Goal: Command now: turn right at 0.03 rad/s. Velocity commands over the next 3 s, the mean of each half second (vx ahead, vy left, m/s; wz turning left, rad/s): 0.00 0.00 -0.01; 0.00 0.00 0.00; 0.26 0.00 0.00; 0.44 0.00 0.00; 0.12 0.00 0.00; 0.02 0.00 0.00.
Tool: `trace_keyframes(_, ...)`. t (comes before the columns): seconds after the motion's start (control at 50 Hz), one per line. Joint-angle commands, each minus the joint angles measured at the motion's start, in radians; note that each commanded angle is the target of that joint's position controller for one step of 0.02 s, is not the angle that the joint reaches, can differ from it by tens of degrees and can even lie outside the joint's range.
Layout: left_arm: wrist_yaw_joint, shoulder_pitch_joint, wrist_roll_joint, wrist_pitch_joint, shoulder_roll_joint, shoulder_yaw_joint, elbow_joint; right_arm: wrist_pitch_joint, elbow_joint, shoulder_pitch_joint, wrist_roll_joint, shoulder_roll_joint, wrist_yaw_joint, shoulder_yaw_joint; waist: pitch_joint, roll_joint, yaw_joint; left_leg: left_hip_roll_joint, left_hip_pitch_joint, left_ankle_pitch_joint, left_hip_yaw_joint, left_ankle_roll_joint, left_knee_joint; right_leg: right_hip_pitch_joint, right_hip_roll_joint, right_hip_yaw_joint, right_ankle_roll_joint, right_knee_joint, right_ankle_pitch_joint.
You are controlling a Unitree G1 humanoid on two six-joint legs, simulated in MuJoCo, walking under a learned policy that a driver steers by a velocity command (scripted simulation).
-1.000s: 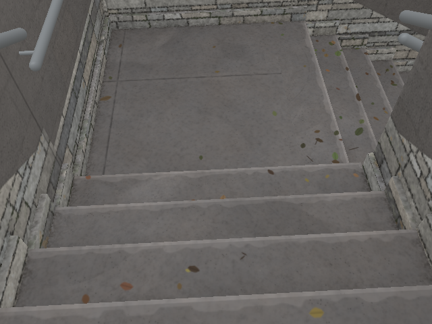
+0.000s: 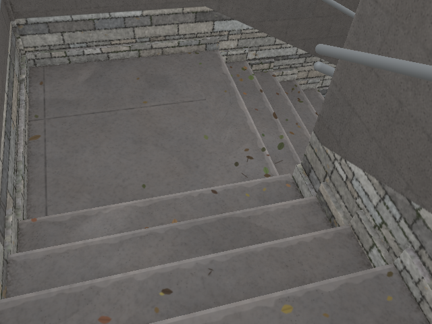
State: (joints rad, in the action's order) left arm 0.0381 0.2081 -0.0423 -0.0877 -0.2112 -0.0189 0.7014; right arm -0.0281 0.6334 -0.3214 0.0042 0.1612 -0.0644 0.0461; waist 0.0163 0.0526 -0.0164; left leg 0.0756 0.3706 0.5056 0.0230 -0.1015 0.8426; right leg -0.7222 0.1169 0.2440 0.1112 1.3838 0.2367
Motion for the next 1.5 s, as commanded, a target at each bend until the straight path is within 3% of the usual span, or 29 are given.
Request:
trace_keyframes(0.02, -0.003, -0.132, -0.001, 0.030, -0.029, -0.004, -0.088, 0.002, -0.005, -0.082, -0.003, 0.162, -0.012, -0.061, 0.020, -0.144, -0.051, -0.258, -0.330, -0.692, -0.388, 0.002, -0.199, -0.300, -0.035, 0.030, -0.011, -0.069, 0.009)
trace_keyframes(0.16, -0.030, 0.010, 0.043, 0.031, -0.020, -0.001, -0.056, 0.012, -0.005, 0.165, -0.028, 0.176, 0.032, -0.069, 0.074, -0.165, 0.106, -0.199, 0.036, -0.679, -0.287, -0.025, -0.247, 0.250, -0.087, -0.232, -0.050, -0.300, -0.097)
trace_keyframes(0.22, -0.042, 0.215, 0.051, 0.047, 0.020, 0.002, 0.021, 0.041, 0.009, 0.239, -0.032, 0.124, 0.049, -0.066, 0.091, -0.167, 0.185, -0.120, 0.098, -0.732, -0.132, 0.058, -0.116, 0.612, -0.045, -0.318, -0.111, -0.674, -0.273)
trace_keyframes(0.24, -0.037, 0.215, 0.043, 0.065, -0.017, 0.001, 0.029, 0.047, 0.009, 0.153, -0.038, 0.131, 0.047, -0.084, 0.081, -0.024, 0.105, 0.000, 0.055, -0.574, -0.063, 0.143, 0.121, 0.553, -0.123, -0.136, -0.239, -0.695, -0.528)
trace_keyframes(0.26, -0.028, 0.039, 0.046, 0.072, -0.057, 0.003, -0.011, 0.035, -0.015, 0.062, -0.066, 0.119, 0.044, -0.085, 0.023, 0.178, -0.044, -0.003, 0.132, -0.057, -0.155, 0.149, 0.231, 0.393, -0.300, 0.209, -0.417, -0.836, -0.488)
trace_keyframes(0.28, -0.031, -0.023, 0.057, 0.090, -0.045, 0.011, -0.038, 0.033, 0.009, 0.056, -0.071, 0.152, 0.037, -0.098, -0.038, 0.099, -0.043, -0.006, 0.163, 0.013, -0.272, 0.133, 0.337, 0.304, -0.351, 0.274, -0.461, -0.842, -0.522)
trace_keyframes(0.32, -0.045, -0.020, 0.053, 0.104, -0.099, -0.011, -0.024, 0.017, 0.046, -0.005, -0.036, 0.153, 0.022, -0.110, 0.035, -0.014, -0.065, 0.014, 0.212, -0.065, -0.279, 0.118, 0.453, 0.334, -0.376, 0.239, -0.461, -0.800, -0.517)
trace_keyframes(0.42, -0.027, -0.070, 0.043, 0.079, -0.066, -0.002, -0.044, -0.032, 0.018, 0.053, -0.017, 0.108, 0.058, -0.095, 0.110, 0.059, -0.068, -0.047, 0.138, -0.173, -0.219, 0.153, 0.319, 0.315, -0.301, 0.130, -0.378, -0.703, -0.421)
trace_keyframes(0.48, -0.017, -0.080, 0.028, 0.064, -0.046, 0.000, -0.017, -0.029, 0.056, -0.058, -0.005, 0.055, 0.094, -0.082, 0.149, 0.138, -0.110, -0.054, -0.185, -0.266, -0.021, 0.158, -0.015, 0.235, -0.186, -0.058, -0.251, -0.652, -0.340)
trace_keyframes(0.5, -0.013, -0.031, 0.025, 0.062, 0.009, 0.013, -0.012, -0.016, 0.080, -0.097, 0.003, 0.059, 0.098, -0.084, 0.136, 0.055, -0.090, -0.034, -0.225, -0.454, -0.019, 0.137, -0.121, 0.243, -0.112, -0.166, -0.171, -0.599, -0.250)
trace_keyframes(0.52, -0.014, 0.033, 0.019, 0.065, 0.007, 0.007, -0.043, -0.010, 0.097, -0.015, -0.002, 0.131, 0.087, -0.099, 0.037, -0.157, 0.034, -0.061, -0.031, -0.510, -0.183, 0.092, -0.230, 0.322, -0.075, -0.235, -0.107, -0.565, -0.084)
trace_keyframes(0.54, -0.008, 0.050, 0.004, 0.072, -0.053, -0.012, -0.038, 0.007, 0.059, 0.109, 0.002, 0.155, 0.081, -0.099, -0.065, -0.221, 0.093, -0.129, 0.131, -0.488, -0.327, 0.059, -0.356, 0.369, -0.087, -0.236, -0.083, -0.525, -0.033)
trace_keyframes(0.58, 0.004, 0.084, 0.018, 0.064, -0.061, -0.026, 0.015, 0.035, 0.047, 0.151, 0.008, 0.138, 0.083, -0.097, -0.028, -0.102, 0.104, -0.134, 0.123, -0.529, -0.281, 0.068, -0.355, 0.487, -0.106, -0.221, -0.090, -0.541, -0.171)
trace_keyframes(0.68, -0.017, 0.028, 0.023, 0.043, 0.001, -0.013, 0.054, 0.028, 0.153, 0.032, -0.002, 0.061, 0.055, -0.092, 0.001, -0.128, 0.067, -0.096, 0.021, -0.439, -0.160, 0.104, -0.375, 0.556, -0.095, -0.262, -0.112, -0.652, -0.184)
trace_keyframes(0.84, -0.014, 0.063, 0.032, 0.071, -0.032, -0.018, 0.151, 0.032, 0.226, -0.034, -0.019, 0.062, 0.033, -0.106, -0.053, -0.085, 0.016, -0.065, -0.049, -0.298, -0.100, 0.104, -0.389, 0.515, -0.122, -0.263, -0.119, -0.801, -0.165)
trace_keyframes(0.94, -0.006, 0.028, 0.024, 0.087, -0.037, -0.019, 0.199, 0.001, 0.278, -0.089, -0.007, -0.003, 0.025, -0.099, -0.038, -0.014, -0.048, -0.031, -0.269, -0.366, -0.020, 0.142, -0.266, 0.285, -0.140, -0.225, -0.149, -0.931, 0.043)
trace_keyframes(1.1, 0.005, 0.162, 0.015, 0.071, -0.054, -0.049, 0.258, 0.017, 0.328, -0.133, -0.023, 0.049, 0.012, -0.117, -0.070, -0.054, 0.039, -0.028, 0.014, 0.048, 0.002, 0.084, -0.308, 0.409, -0.051, -0.342, -0.147, -0.793, 0.371)
trace_keyframes(1.14, 0.003, 0.206, 0.012, 0.078, -0.050, -0.058, 0.271, 0.030, 0.316, -0.122, -0.034, 0.031, 0.005, -0.115, -0.109, -0.006, 0.055, -0.021, 0.091, 0.120, 0.038, 0.074, -0.222, 0.364, -0.092, -0.304, -0.172, -0.815, 0.497)
trace_keyframes(1.18, 0.001, 0.171, 0.015, 0.100, -0.088, -0.071, 0.259, 0.047, 0.332, -0.177, -0.042, -0.029, 0.007, -0.107, -0.117, 0.165, 0.021, 0.030, 0.019, -0.047, 0.138, 0.096, 0.177, 0.188, -0.271, -0.064, -0.281, -0.989, 0.627)
trace_keyframes(1.22, -0.006, 0.192, 0.006, 0.139, -0.130, -0.072, 0.259, 0.059, 0.267, -0.099, -0.046, 0.001, 0.007, -0.117, -0.157, 0.128, 0.038, -0.057, 0.196, 0.121, -0.039, 0.037, 0.403, 0.160, -0.479, 0.313, -0.373, -1.111, 0.740)
trace_keyframes(1.26, -0.013, 0.181, -0.014, 0.168, -0.088, -0.068, 0.267, 0.072, 0.249, -0.073, -0.030, 0.022, 0.007, -0.124, -0.125, 0.087, 0.047, -0.172, 0.343, 0.070, -0.200, 0.015, 0.390, 0.287, -0.516, 0.365, -0.328, -0.918, 0.539)
trace_keyframes(1.3, -0.006, 0.186, 0.004, 0.163, -0.091, -0.067, 0.283, 0.077, 0.262, -0.144, -0.013, 0.038, 0.021, -0.135, -0.016, 0.099, 0.029, -0.158, 0.263, 0.043, -0.134, 0.021, 0.352, 0.281, -0.466, 0.245, -0.286, -0.827, 0.461)
trace_keyframes(1.36, -0.008, -0.102, 0.001, 0.142, -0.103, -0.057, 0.212, 0.072, 0.364, -0.446, -0.019, -0.033, 0.042, -0.129, -0.011, 0.020, -0.197, -0.049, -0.265, -0.099, 0.120, 0.049, 0.034, -0.126, -0.309, -0.112, -0.190, -0.622, 0.298)
trace_keyframes(1.38, -0.002, -0.156, 0.008, 0.143, -0.067, -0.046, 0.186, 0.079, 0.422, -0.582, -0.001, -0.013, 0.049, -0.137, -0.043, -0.120, -0.255, -0.010, -0.339, -0.081, 0.086, 0.033, -0.106, -0.191, -0.216, -0.221, -0.175, -0.298, 0.043)
trace_keyframes(1.4, 0.001, -0.194, 0.009, 0.167, -0.006, -0.030, 0.120, 0.107, 0.432, -0.642, 0.006, 0.102, 0.064, -0.152, -0.121, -0.436, -0.233, -0.229, -0.307, -0.237, -0.451, -0.042, -0.265, -0.378, -0.069, -0.185, -0.172, 0.031, 0.283)
trace_keyframes(1.42, -0.006, -0.166, -0.028, 0.201, 0.029, -0.016, 0.087, 0.130, 0.403, -0.523, 0.004, 0.136, 0.068, -0.138, -0.166, -0.426, -0.105, -0.394, -0.258, -0.378, -0.800, -0.099, -0.423, -0.490, -0.070, -0.012, -0.229, -0.017, 0.264)
trace_keyframes(1.44, -0.018, -0.245, -0.061, 0.203, 0.012, -0.016, 0.073, 0.140, 0.415, -0.483, 0.012, 0.129, 0.063, -0.136, -0.242, -0.249, -0.089, -0.436, -0.240, -0.131, -0.810, -0.082, -0.394, -0.606, -0.109, -0.069, -0.235, 0.023, 0.263)
trace_keyframes(1.48, -0.017, -0.200, -0.012, 0.189, -0.005, -0.021, 0.105, 0.140, 0.390, -0.378, 0.027, 0.137, 0.059, -0.127, -0.201, -0.093, -0.055, -0.390, -0.169, -0.142, -0.649, -0.049, -0.310, -0.508, -0.143, -0.122, -0.225, -0.053, 0.104)
trace_keyframes(1.5, -0.033, -0.199, 0.002, 0.192, -0.016, -0.023, 0.115, 0.146, 0.386, -0.344, 0.019, 0.040, 0.039, -0.100, -0.171, -0.070, -0.052, -0.292, -0.141, 0.097, -0.506, -0.005, -0.197, -0.464, -0.179, -0.075, -0.220, -0.234, -0.216)
